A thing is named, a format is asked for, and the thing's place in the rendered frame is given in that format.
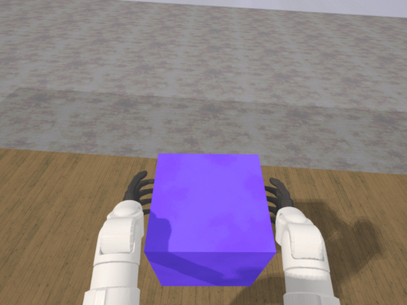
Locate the right robot hand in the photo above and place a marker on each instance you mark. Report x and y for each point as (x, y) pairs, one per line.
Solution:
(283, 197)

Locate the right robot forearm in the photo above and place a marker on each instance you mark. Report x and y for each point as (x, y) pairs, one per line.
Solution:
(304, 259)

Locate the left robot forearm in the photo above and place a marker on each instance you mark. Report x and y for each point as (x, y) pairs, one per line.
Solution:
(117, 257)

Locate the left robot hand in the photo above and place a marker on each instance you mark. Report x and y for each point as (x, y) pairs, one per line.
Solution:
(134, 193)

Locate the carton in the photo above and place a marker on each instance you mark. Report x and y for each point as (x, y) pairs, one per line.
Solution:
(209, 222)

